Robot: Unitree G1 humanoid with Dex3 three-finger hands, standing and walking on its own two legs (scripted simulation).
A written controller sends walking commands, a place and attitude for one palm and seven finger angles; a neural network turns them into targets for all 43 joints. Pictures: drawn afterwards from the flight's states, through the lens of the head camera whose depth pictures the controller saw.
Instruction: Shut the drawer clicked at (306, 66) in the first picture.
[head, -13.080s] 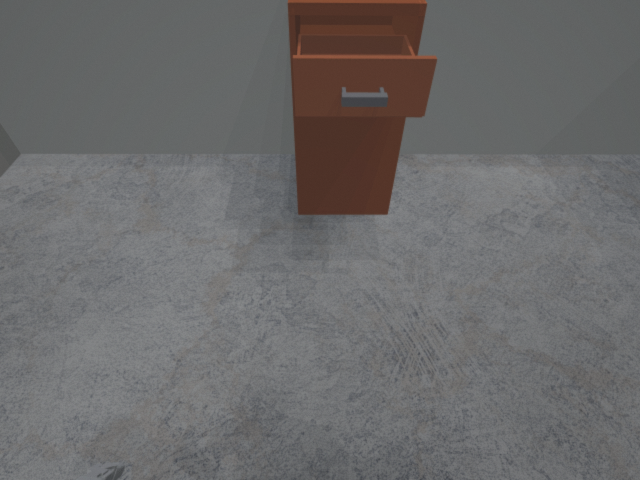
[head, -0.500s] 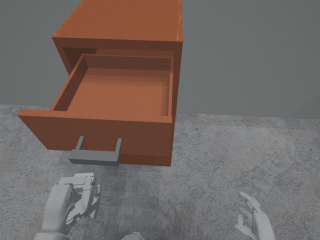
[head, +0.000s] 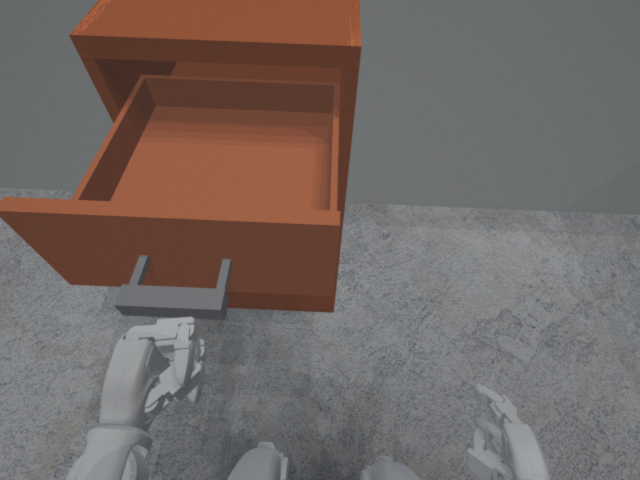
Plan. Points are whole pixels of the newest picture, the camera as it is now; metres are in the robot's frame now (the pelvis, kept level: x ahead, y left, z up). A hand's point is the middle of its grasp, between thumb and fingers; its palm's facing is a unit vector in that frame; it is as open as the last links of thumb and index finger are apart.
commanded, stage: bring the fist close to the handle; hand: left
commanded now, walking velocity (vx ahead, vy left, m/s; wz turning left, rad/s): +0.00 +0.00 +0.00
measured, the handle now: (179, 283) +0.33 +0.18 +0.07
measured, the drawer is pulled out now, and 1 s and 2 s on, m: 0.29 0.26 0.13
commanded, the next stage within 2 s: push the drawer shut in 0.26 s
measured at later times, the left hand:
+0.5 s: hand (197, 362) +0.24 +0.14 +0.06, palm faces -0.04 -1.00 -0.05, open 3.3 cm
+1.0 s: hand (204, 326) +0.28 +0.14 +0.06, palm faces -0.05 -1.00 -0.06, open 2.9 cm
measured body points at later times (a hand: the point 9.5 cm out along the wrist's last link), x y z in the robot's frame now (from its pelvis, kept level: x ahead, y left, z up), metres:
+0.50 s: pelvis +0.00 +0.00 +0.00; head +0.06 +0.00 +0.45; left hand +0.24 +0.20 +0.07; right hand +0.18 -0.24 -0.08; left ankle +0.02 +0.11 -0.66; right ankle -0.01 -0.11 -0.66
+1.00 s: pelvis -0.02 +0.00 +0.00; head +0.05 +0.01 +0.45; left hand +0.28 +0.20 +0.06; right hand +0.15 -0.23 -0.09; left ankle +0.02 +0.11 -0.66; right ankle -0.01 -0.11 -0.66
